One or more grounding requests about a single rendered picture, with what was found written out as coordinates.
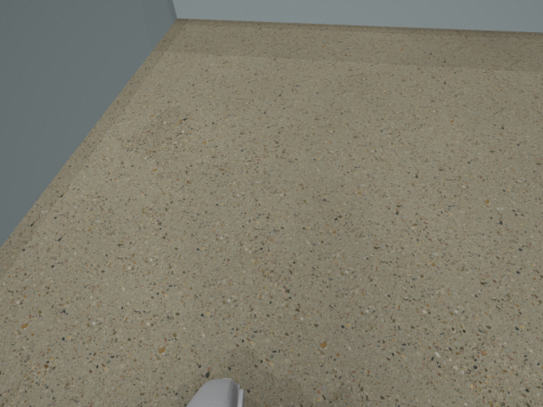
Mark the robot left thigh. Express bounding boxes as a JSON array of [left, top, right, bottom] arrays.
[[187, 379, 244, 407]]

